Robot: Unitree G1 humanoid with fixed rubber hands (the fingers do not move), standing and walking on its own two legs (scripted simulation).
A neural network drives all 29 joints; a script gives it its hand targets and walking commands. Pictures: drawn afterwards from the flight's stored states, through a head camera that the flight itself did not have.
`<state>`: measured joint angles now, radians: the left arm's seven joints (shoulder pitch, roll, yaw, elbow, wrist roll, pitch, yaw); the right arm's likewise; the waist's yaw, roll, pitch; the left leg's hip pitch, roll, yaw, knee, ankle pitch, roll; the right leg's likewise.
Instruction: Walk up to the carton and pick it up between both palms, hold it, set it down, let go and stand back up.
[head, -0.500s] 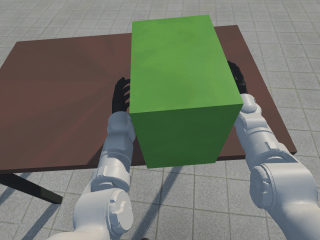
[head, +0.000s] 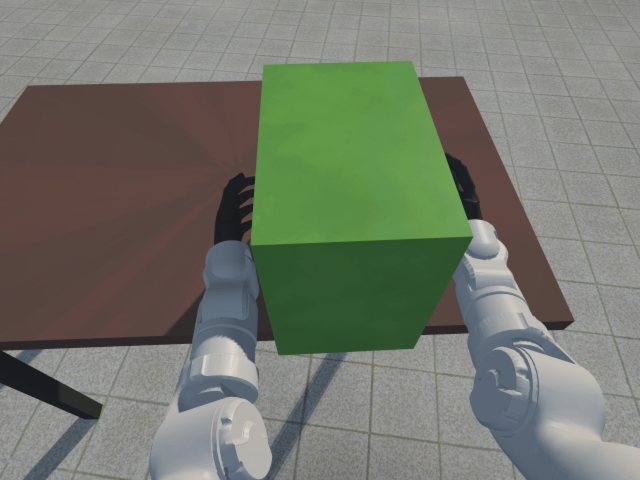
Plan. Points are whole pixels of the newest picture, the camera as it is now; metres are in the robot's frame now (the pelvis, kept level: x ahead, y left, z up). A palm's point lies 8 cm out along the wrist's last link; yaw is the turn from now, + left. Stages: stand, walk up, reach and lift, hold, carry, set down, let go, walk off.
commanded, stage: reach and lift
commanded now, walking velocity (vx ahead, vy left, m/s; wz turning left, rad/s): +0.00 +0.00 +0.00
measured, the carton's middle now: (342, 214) +0.46 +0.05 +0.04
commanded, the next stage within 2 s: none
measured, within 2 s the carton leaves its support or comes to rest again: leaves its support in 1.42 s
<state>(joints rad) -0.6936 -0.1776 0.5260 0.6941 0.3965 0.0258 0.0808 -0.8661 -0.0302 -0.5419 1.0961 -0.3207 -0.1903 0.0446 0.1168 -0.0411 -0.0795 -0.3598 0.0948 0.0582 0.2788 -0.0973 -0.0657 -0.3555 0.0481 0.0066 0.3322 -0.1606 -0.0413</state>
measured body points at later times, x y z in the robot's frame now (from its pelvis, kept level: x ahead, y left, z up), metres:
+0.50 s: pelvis +0.00 +0.00 +0.00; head +0.05 +0.01 +0.45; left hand +0.39 +0.19 +0.06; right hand +0.46 -0.10 +0.08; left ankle +0.01 +0.16 -0.75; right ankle -0.01 -0.09 -0.75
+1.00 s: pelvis -0.01 +0.00 +0.00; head +0.05 +0.01 +0.45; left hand +0.39 +0.19 +0.06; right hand +0.46 -0.10 +0.08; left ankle +0.01 +0.16 -0.75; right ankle -0.01 -0.09 -0.75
